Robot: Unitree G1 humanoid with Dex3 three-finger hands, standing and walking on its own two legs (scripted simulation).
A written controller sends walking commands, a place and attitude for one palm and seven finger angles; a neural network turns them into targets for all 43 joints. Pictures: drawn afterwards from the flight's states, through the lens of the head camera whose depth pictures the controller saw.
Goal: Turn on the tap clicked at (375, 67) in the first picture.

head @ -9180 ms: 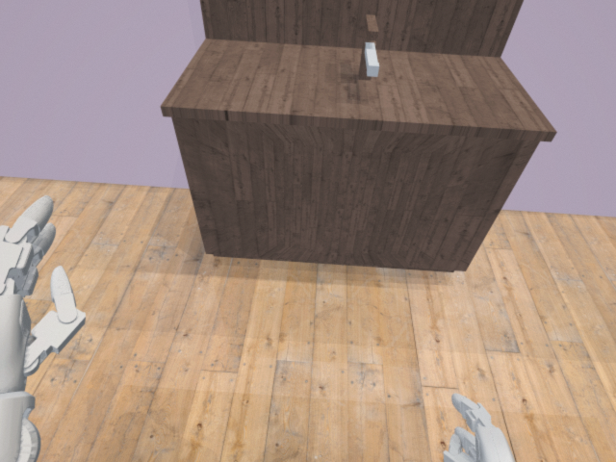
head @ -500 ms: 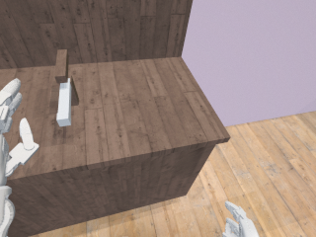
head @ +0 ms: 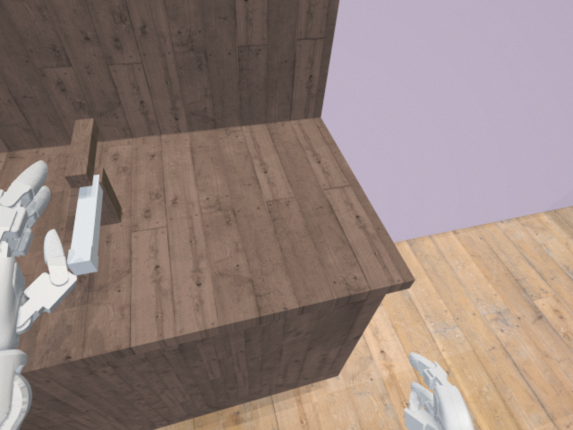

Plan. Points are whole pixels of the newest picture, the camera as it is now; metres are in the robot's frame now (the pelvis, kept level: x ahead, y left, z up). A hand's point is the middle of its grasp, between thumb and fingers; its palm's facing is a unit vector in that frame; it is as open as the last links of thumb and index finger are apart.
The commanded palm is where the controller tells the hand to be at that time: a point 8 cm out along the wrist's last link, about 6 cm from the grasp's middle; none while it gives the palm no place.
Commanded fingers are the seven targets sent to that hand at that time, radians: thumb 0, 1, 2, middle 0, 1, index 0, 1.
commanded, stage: come to a stop and stand still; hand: left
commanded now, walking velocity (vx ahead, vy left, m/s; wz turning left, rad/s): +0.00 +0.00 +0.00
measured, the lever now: (83, 260) +0.30 +0.31 +0.06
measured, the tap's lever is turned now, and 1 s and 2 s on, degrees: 0 0 0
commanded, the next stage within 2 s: look again from close up in 0.40 s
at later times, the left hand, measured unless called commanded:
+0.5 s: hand (91, 282) +0.22 +0.23 +0.15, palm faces +0.37 -0.86 -0.35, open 7.4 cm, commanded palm +0.17 +0.26 +0.17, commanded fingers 0.00 0.90 0.90 -0.20 -0.30 -0.20 -0.30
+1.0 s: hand (59, 303) +0.20 +0.25 +0.15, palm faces +0.37 -0.86 -0.36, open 7.4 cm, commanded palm +0.14 +0.28 +0.17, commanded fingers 0.00 0.90 0.90 -0.20 -0.30 -0.20 -0.30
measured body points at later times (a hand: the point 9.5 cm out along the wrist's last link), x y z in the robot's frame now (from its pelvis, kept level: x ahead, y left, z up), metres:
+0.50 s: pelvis +0.01 -0.02 +0.00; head +0.01 -0.01 +0.45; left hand +0.20 +0.27 +0.17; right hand +0.19 -0.25 -0.07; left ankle +0.01 +0.07 -0.74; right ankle -0.01 -0.12 -0.74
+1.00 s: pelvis -0.02 +0.00 +0.00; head -0.01 +0.02 +0.45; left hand +0.17 +0.29 +0.17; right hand +0.15 -0.22 -0.07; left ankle +0.01 +0.07 -0.74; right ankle -0.01 -0.12 -0.74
